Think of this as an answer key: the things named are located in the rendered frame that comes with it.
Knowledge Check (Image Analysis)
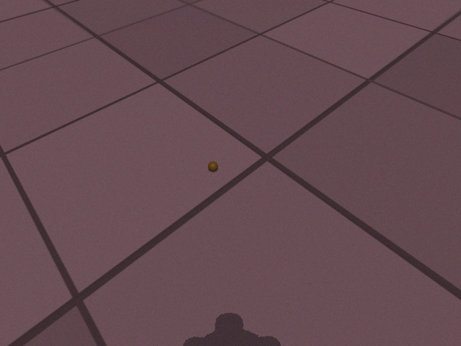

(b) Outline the ball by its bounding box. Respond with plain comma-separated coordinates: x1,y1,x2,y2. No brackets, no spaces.
208,161,218,172

